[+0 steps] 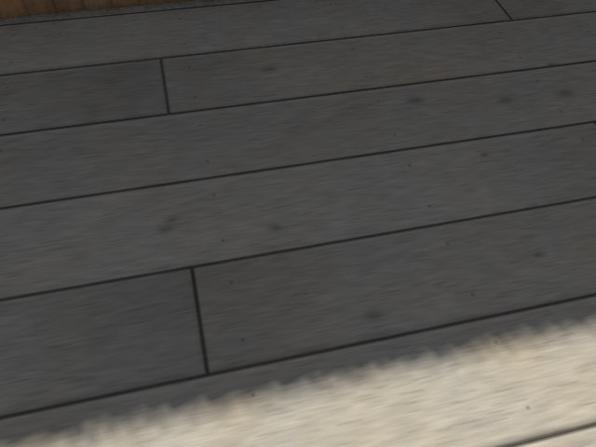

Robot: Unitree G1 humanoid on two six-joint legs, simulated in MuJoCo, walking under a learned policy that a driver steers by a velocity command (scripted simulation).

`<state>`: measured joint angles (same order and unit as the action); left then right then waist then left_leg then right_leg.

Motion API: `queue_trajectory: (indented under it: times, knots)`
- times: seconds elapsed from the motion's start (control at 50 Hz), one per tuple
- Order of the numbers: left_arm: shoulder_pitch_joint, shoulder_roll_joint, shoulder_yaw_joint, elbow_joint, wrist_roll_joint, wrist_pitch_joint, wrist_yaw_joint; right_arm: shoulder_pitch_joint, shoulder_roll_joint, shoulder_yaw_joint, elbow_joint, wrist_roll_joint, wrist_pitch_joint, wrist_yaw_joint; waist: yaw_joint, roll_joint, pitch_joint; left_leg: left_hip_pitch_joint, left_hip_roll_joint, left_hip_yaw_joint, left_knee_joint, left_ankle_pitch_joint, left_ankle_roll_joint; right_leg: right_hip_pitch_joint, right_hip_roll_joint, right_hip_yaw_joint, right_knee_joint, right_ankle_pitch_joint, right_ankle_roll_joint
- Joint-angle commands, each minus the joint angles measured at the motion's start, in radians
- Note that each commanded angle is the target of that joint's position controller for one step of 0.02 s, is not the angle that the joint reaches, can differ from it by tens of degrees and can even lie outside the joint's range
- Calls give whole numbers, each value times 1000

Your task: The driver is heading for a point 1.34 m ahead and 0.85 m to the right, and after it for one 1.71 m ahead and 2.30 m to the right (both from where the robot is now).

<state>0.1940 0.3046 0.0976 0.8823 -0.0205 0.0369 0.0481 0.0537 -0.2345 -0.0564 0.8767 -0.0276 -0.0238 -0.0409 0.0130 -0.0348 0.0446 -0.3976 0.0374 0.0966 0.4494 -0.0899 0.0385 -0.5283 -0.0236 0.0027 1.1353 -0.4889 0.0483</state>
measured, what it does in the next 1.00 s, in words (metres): steps on the spot, turning right: right foot, then left foot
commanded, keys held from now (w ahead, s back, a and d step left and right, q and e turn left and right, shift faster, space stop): e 1.00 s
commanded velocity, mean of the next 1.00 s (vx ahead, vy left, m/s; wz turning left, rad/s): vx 0.02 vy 0.00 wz -0.57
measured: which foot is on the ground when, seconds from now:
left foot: down 0.00-0.22, up 0.24-0.68, down 0.70-1.00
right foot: up 0.00-0.20, down 0.22-0.70, up 0.72-1.00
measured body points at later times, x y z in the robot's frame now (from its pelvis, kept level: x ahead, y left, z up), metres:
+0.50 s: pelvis +0.01 -0.04 +0.01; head +0.04 -0.09 +0.46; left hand +0.20 +0.21 -0.08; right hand +0.08 -0.37 -0.11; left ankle +0.09 +0.11 -0.67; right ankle +0.01 -0.13 -0.73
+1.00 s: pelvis +0.03 -0.02 +0.01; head +0.07 -0.04 +0.46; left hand +0.31 +0.13 -0.10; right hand -0.03 -0.33 -0.10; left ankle +0.09 +0.09 -0.73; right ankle -0.05 -0.15 -0.68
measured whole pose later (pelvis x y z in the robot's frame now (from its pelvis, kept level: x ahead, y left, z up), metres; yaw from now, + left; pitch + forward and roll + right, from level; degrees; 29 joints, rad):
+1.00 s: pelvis +0.03 -0.02 +0.01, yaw -35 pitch +2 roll +0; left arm 0.18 0.33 0.09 0.67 -0.02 0.06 0.01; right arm 0.13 -0.27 -0.07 0.82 -0.01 0.01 -0.04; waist -0.01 -0.03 0.07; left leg -0.20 0.06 0.09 0.41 -0.23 -0.01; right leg -0.49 -0.03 0.03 0.92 -0.39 0.09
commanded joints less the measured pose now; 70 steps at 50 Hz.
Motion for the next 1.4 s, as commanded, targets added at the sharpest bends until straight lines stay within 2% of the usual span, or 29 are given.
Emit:
queue_trajectory:
  times: [0.02,0.14,0.2,0.22,0.24,0.26,0.28,0.32,0.34,0.38,0.48,0.58,0.68,0.7,0.72,0.74,0.76,0.8,0.94,1.02,1.08,1.12,1.14,1.16,1.18,1.2,1.22,1.26,1.4]
  knots:
    - [92,39,16,-57,4,14,4,-25,-153,-34,-44,-2,-4,-16,16,181,-132,100,259,-170,-229,-9,200,19,-43,-4,-50,73,4]
    - [28,57,12,-108,6,14,-31,-31,-208,-51,-40,19,15,-21,5,177,-161,151,298,-86,-214,-10,174,162,-43,-55,-322,137,-33]
    - [94,68,23,-94,13,22,-46,-30,-209,-53,-31,46,31,-12,46,154,-155,138,279,-35,-118,-97,100,304,-3,-99,-554,237,-93]
    - [127,93,34,-84,20,23,-44,10,-177,-50,-12,51,38,-7,52,91,-131,77,232,10,-6,-175,34,373,-3,-46,-664,290,-135]
    - [142,190,57,-98,22,22,-28,36,-117,-38,-17,30,44,5,23,-176,-87,-132,108,124,294,-362,-71,454,-217,275,-805,492,-229]
    - [108,277,63,-139,42,8,-26,-43,-118,-41,-79,11,35,0,19,-287,-59,-331,-27,20,504,-575,-117,411,-370,532,-846,597,-393]
    - [92,239,56,-145,63,-19,-31,-118,-147,-50,-99,14,31,-5,45,-176,-87,-330,-23,-105,631,-533,-96,372,-334,492,-866,511,-396]
    - [-15,189,44,-167,32,-47,-25,-50,-167,-65,-61,25,33,-17,-18,-99,-92,-328,1,-150,657,-350,-71,372,-237,353,-844,427,-273]
    - [-45,157,32,-176,16,-47,-21,-32,-179,-70,-48,17,34,-23,-26,-101,-95,-313,2,-153,657,-306,-75,361,-220,323,-835,454,-250]
    - [-25,128,20,-177,17,-45,-12,-19,-166,-71,-50,18,27,-19,-31,-93,-127,-266,-18,-153,673,-248,-82,365,-192,298,-821,530,-252]
    - [23,152,28,-179,9,-38,1,-57,-130,-55,-73,29,13,-10,-1,-105,-128,-245,-39,-175,434,-211,-106,442,-171,333,-796,511,-259]
    - [-8,176,36,-206,14,-24,-7,-47,-148,-51,-79,37,1,10,9,-125,-127,-92,-67,-179,271,-254,-112,376,-162,413,-772,536,-280]
    - [-78,165,27,-243,-5,-3,-4,69,-170,-56,-60,40,-21,34,-56,-119,-151,136,-69,-162,-75,-78,-73,354,-95,466,-679,604,-212]
    - [-63,135,18,-251,-2,0,0,105,-214,-68,-52,30,-20,33,-52,-60,-172,267,31,-222,-118,27,-38,264,-46,426,-608,455,-162]
    - [4,65,2,-247,12,-1,-3,97,-273,-77,-63,15,-8,24,5,191,-192,386,249,-415,-118,253,47,108,92,253,-374,62,-103]
    - [8,127,23,-277,3,-12,-7,91,-289,-76,-68,-17,-3,28,11,345,-150,344,384,-614,-134,378,220,-69,165,161,-192,-202,-59]
    - [24,201,44,-256,10,-17,-11,45,-238,-63,-97,-9,-6,25,15,236,-131,324,382,-554,-130,361,245,-86,93,177,-26,-145,-30]
    - [42,188,52,-218,1,0,-10,-20,-178,-47,-120,11,-2,16,31,157,-101,303,252,-359,-110,246,158,-96,67,147,62,-19,4]
    - [-78,91,8,-307,-1,8,-32,65,-228,-56,-113,16,27,-10,-55,203,-101,379,245,-188,-138,259,186,-75,-11,30,-165,99,55]
    - [-62,101,6,-325,0,12,-52,48,-268,-70,-128,29,33,9,-51,222,-105,314,266,-122,-127,258,170,91,-13,-44,-350,118,21]
    - [-19,102,12,-319,-4,21,-66,56,-280,-75,-123,60,26,25,-23,205,-99,245,280,-110,-121,-102,124,222,3,-86,-528,186,-45]
    - [138,130,37,-251,-14,15,-61,73,-202,-54,-109,55,20,36,36,117,-118,66,217,-26,49,-351,52,490,43,-85,-645,188,-111]
    - [257,219,65,-230,-18,5,-47,43,-118,-27,-132,24,14,47,75,-142,-117,-167,109,82,432,-491,-31,643,-157,235,-761,146,-196]
    - [250,312,66,-271,6,-33,-58,-41,-110,-24,-214,18,-8,44,70,-270,-97,-477,-44,-44,652,-588,-60,647,-353,728,-899,-39,-395]
    - [238,237,47,-272,19,-66,-69,-99,-187,-42,-230,53,-31,47,93,-173,-70,-513,2,-158,735,-528,-37,599,-363,736,-957,-143,-419]
    - [188,186,27,-270,17,-84,-67,-81,-221,-53,-225,67,-45,55,55,-166,-13,-508,34,-171,708,-417,-11,553,-324,642,-963,-173,-370]
    - [148,155,16,-280,10,-89,-61,-45,-232,-60,-193,52,-54,56,29,-115,4,-470,57,-168,668,-319,-10,523,-270,546,-951,-124,-323]
    - [111,135,2,-289,15,-87,-43,-22,-222,-62,-169,26,-66,58,4,-109,0,-387,59,-156,565,-163,-30,486,-201,419,-963,57,-278]
    - [205,144,4,-242,14,-105,-26,-93,-145,-30,-176,36,-71,75,47,-82,10,-301,15,-122,233,125,-85,489,-153,237,-982,337,-243]
Keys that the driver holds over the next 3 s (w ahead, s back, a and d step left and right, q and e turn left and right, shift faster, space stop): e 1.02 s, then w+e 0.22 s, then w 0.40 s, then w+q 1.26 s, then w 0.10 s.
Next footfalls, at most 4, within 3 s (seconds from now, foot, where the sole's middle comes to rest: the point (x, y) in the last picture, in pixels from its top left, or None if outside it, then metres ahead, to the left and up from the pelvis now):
0.22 right None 0.04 -0.14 -0.77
0.70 left None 0.13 0.07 -0.77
1.14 right None -0.02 -0.16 -0.77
1.66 left None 0.37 -0.27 -0.77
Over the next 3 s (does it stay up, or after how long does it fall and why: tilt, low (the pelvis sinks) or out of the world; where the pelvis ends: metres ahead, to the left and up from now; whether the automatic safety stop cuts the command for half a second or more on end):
stays up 0.79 -0.60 0.01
